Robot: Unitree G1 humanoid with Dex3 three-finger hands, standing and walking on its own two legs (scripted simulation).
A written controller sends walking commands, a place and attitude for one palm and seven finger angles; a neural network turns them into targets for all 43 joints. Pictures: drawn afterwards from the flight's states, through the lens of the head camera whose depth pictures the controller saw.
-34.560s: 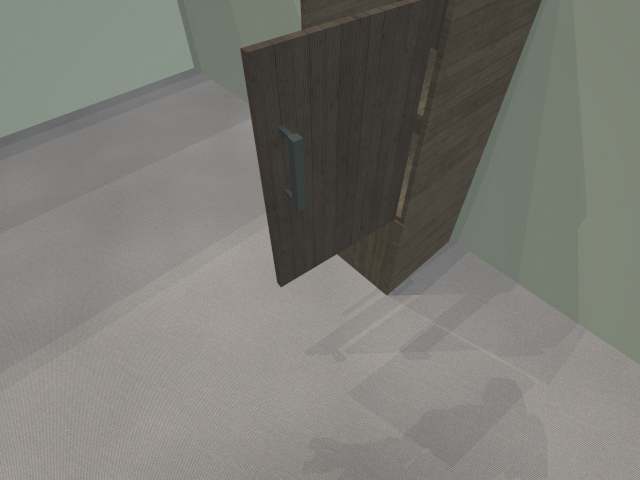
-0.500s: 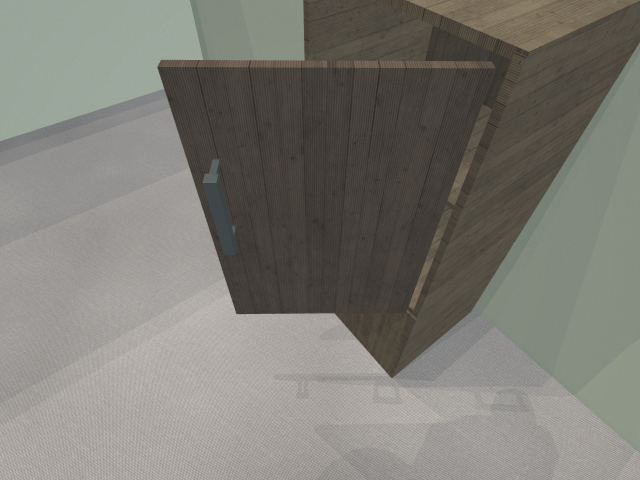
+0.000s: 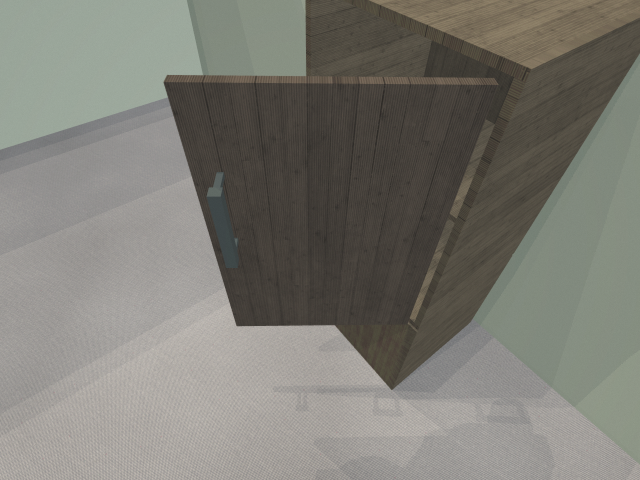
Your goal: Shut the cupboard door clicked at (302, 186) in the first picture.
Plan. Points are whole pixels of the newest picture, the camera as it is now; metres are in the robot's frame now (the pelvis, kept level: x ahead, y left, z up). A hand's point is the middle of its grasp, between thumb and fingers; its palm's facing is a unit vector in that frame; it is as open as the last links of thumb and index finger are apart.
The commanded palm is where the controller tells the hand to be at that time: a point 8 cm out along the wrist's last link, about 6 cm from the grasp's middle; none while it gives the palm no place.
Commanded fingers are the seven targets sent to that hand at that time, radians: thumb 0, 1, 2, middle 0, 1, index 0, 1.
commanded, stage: raise the hand and make a fist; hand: left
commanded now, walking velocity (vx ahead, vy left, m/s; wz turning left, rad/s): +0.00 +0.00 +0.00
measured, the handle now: (226, 222) +0.46 +0.18 +0.04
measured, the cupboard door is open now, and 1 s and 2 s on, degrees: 53 53 53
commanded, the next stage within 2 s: bring the fist close to the handle in 1.90 s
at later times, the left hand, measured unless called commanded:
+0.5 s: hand out of the picture +0.12 +0.19 -0.04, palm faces +0.16 -0.99 -0.05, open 5.7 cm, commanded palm +0.11 +0.24 -0.03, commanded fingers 0.00 0.90 0.90 -0.68 -0.82 -0.68 -0.82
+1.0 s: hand (156, 446) +0.16 +0.20 -0.01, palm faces +0.08 -1.00 -0.02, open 3.5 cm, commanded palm +0.13 +0.25 +0.00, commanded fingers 0.00 0.90 0.90 -1.13 -1.32 -1.13 -1.32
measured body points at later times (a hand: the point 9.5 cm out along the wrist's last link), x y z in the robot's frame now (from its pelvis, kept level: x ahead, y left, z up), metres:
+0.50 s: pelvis -0.05 -0.03 -0.10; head -0.01 -0.02 +0.35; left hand +0.10 +0.25 -0.04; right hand +0.18 -0.25 -0.15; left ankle +0.02 +0.11 -0.73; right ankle -0.04 -0.14 -0.73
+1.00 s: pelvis -0.04 +0.00 -0.07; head +0.00 +0.01 +0.37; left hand +0.15 +0.25 +0.00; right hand +0.15 -0.23 -0.14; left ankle +0.02 +0.11 -0.73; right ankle -0.04 -0.14 -0.73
